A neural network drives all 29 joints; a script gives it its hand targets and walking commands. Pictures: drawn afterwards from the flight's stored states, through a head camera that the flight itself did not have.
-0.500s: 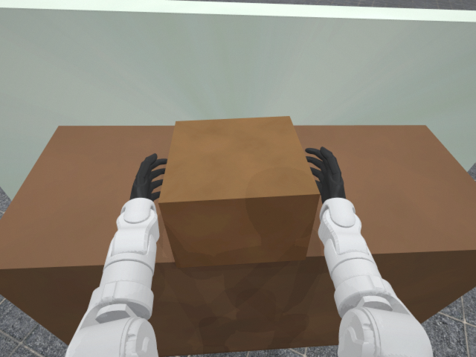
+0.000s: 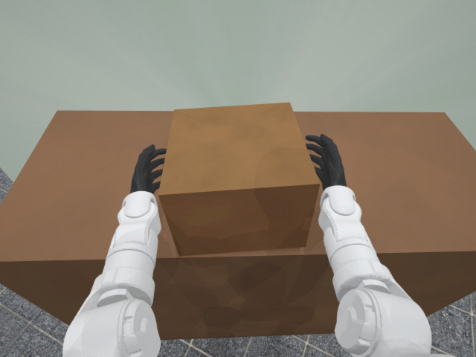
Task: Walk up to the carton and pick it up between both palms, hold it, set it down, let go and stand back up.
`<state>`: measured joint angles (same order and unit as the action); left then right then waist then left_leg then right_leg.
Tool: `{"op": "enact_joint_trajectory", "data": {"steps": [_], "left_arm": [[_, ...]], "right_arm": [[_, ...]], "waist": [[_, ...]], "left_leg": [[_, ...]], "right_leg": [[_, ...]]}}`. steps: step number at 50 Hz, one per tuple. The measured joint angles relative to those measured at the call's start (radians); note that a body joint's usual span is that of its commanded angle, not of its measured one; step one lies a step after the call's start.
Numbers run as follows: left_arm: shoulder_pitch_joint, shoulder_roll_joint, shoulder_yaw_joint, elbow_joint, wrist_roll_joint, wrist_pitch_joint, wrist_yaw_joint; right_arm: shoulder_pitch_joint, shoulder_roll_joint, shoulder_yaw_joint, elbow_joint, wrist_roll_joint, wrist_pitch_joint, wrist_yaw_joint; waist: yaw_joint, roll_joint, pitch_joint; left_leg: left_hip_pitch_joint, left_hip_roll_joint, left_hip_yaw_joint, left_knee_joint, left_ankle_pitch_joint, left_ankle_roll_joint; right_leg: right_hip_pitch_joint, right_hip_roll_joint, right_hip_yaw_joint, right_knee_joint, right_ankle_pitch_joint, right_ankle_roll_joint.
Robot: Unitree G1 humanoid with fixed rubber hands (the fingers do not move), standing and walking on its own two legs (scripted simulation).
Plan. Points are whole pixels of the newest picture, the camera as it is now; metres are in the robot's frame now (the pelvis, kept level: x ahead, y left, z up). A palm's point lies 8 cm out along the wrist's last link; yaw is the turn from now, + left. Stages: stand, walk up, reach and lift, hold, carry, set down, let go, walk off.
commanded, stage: set down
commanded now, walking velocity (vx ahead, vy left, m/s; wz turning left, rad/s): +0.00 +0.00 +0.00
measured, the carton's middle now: (237, 175) +0.46 +0.03 +0.04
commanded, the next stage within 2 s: none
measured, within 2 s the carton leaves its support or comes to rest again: rests again in 0.30 s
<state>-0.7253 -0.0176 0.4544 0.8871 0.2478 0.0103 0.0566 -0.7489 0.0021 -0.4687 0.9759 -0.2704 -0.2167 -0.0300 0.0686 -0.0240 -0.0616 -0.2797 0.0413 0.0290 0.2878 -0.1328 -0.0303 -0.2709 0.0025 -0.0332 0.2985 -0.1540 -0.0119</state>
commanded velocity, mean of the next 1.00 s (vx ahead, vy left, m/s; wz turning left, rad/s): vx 0.00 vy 0.00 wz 0.00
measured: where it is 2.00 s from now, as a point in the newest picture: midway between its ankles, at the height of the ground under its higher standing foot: outside the picture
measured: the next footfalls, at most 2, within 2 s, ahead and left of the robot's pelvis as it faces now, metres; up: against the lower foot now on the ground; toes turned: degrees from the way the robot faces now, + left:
none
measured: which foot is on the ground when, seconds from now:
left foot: down 0.00-1.00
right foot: down 0.00-1.00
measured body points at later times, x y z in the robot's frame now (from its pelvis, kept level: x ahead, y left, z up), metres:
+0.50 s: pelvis +0.00 +0.00 +0.00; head +0.05 +0.01 +0.45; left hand +0.41 +0.20 +0.05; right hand +0.43 -0.13 +0.07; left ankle +0.00 +0.14 -0.75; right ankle -0.01 -0.11 -0.75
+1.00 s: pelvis +0.00 +0.00 +0.00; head +0.06 +0.02 +0.45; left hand +0.41 +0.20 +0.05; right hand +0.43 -0.13 +0.06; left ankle +0.00 +0.14 -0.75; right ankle -0.01 -0.11 -0.75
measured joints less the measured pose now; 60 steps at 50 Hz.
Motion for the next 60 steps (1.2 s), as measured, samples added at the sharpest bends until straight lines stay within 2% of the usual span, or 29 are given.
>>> {"op": "enact_joint_trajectory", "data": {"steps": [8,20,32,48,54,60], "left_arm": [[-0.017,0.001,0.011,0.033,0.003,-0.053,-0.009],[-0.013,0.003,-0.001,0.057,-0.016,-0.119,0.004],[-0.049,0.005,0.048,0.104,0.014,-0.157,-0.008],[-0.03,-0.014,0.087,0.07,0.047,-0.174,-0.032],[-0.019,-0.021,0.11,0.046,0.077,-0.18,-0.046],[-0.004,-0.024,0.097,0.031,0.072,-0.178,-0.041]], "right_arm": [[0.021,0.0,0.004,-0.001,0.0,-0.022,-0.013],[0.006,-0.014,0.004,0.04,0.004,-0.064,-0.011],[-0.01,0.002,-0.056,0.033,-0.058,-0.065,0.001],[0.017,0.04,-0.11,-0.019,-0.112,-0.077,0.014],[0.028,0.055,-0.117,-0.033,-0.116,-0.079,0.013],[0.033,0.057,-0.118,-0.034,-0.109,-0.088,0.018]], "waist": [[0.009,0.013,-0.002],[0.012,0.012,-0.011],[0.023,-0.004,-0.009],[0.012,-0.007,0.018],[0.012,-0.014,0.032],[0.011,-0.005,0.026]], "left_leg": [[-0.023,-0.001,0.015,0.014,-0.012,0.007],[-0.061,0.008,0.022,0.03,-0.011,0.008],[-0.074,0.009,0.034,0.011,0.009,0.005],[-0.047,0.006,0.033,0.007,0.005,0.007],[-0.034,0.007,0.041,0.011,-0.002,0.009],[-0.043,0.008,0.046,0.022,-0.009,0.012]], "right_leg": [[-0.024,-0.003,0.009,0.008,-0.004,0.006],[-0.052,0.003,0.009,-0.003,0.012,0.005],[-0.079,0.002,0.011,0.006,0.019,0.001],[-0.048,-0.004,-0.002,0.001,0.011,0.003],[-0.038,-0.004,0.002,0.005,0.007,0.004],[-0.041,-0.004,0.003,0.002,0.008,0.007]]}}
